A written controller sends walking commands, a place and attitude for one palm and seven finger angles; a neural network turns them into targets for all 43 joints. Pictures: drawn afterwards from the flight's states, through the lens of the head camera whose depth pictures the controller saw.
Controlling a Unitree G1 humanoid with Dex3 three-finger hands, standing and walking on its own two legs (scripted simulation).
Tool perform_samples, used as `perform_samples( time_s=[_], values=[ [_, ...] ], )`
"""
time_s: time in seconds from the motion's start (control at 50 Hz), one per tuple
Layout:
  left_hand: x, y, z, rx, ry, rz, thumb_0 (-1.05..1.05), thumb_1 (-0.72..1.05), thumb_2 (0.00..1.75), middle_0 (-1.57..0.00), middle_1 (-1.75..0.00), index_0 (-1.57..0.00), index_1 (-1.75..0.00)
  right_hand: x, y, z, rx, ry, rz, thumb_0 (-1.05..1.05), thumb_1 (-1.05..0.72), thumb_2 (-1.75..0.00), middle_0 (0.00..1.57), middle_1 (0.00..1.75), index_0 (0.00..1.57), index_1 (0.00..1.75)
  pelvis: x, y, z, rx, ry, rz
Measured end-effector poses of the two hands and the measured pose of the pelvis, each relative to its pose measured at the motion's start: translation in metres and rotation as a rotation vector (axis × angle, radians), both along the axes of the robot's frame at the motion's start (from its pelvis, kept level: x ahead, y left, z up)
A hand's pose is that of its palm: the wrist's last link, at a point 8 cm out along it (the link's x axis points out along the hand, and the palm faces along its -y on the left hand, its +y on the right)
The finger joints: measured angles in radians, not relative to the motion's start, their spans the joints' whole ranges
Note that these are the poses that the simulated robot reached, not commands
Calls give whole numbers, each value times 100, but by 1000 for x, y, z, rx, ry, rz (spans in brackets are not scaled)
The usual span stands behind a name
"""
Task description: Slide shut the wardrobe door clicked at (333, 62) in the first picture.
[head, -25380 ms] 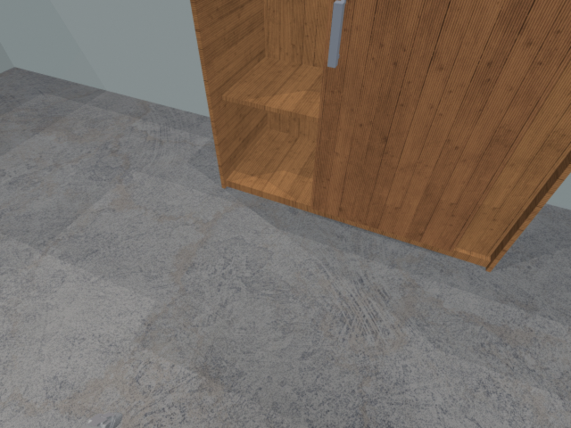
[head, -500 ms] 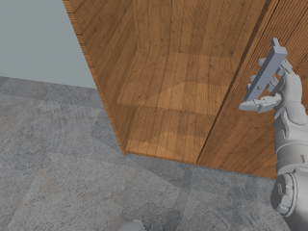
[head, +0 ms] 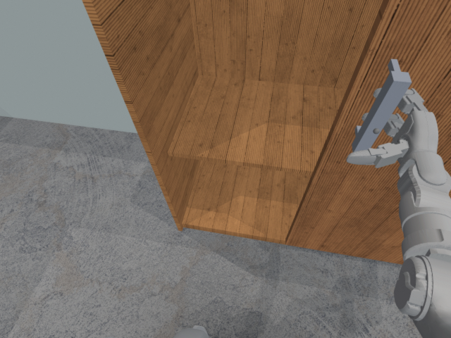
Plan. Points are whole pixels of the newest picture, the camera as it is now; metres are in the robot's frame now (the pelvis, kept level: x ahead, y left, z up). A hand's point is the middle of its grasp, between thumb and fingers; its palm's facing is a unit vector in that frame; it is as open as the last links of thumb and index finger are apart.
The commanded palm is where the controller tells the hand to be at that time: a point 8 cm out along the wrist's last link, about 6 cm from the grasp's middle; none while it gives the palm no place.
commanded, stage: slide the fingers in behind the handle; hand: right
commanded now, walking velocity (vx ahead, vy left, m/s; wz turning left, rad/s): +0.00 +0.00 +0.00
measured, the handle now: (375, 110) +0.53 -0.19 +0.11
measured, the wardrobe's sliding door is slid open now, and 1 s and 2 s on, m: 0.47 0.47 0.47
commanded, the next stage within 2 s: grip the handle and tug to test in 0.04 s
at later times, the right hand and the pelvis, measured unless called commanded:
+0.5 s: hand (375, 132) +0.47 -0.18 +0.12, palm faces +0.04 +1.00 -0.02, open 10.9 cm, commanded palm +0.44 -0.23 +0.12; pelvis +0.01 -0.01 +0.00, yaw +0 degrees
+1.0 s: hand (373, 131) +0.47 -0.18 +0.12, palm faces +0.04 +1.00 -0.02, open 6.9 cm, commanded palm +0.44 -0.23 +0.12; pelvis +0.01 +0.00 +0.00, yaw +0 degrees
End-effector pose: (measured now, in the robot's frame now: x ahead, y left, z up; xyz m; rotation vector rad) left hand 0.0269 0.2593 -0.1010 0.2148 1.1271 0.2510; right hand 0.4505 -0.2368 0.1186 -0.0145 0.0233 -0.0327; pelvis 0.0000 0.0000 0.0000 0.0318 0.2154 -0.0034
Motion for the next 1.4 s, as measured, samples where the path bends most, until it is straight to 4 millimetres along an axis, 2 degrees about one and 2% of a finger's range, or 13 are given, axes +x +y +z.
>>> perform_samples(
  time_s=[0.2,0.3,0.5,0.76,1.08,1.4],
  values=[
    [11,-5,1,8,-12,-18,0,90,90,-20,-30,-20,-30,1,-1,-4,1,-10,2,-1,49,-31,30,120,30,120,2,-6,0,4,2,-6],
    [12,-7,1,5,-12,-15,0,90,90,-20,-30,-20,-30,5,3,-4,6,-3,9,-1,41,-34,31,121,31,121,3,-7,0,4,4,-6],
    [10,-10,1,-19,-16,-2,0,90,90,-20,-30,-20,-30,-3,2,-1,-2,-8,-8,-1,4,-50,34,125,35,126,6,-6,2,2,-8,4],
    [13,-1,3,-7,-21,5,0,90,90,-20,-30,-20,-30,-3,5,0,-6,-3,-25,1,-54,-75,32,129,33,132,8,-2,4,0,-15,6],
    [23,4,3,4,-27,-15,0,90,90,-20,-30,-20,-30,-2,6,0,0,0,-6,1,-54,-78,29,134,31,134,6,3,3,-3,-13,-3],
    [17,0,7,-6,-57,39,1,90,90,-20,-30,-20,-30,-5,8,-1,7,-8,-13,1,-60,-74,24,133,27,133,11,-1,6,-3,-20,32]
  ],
)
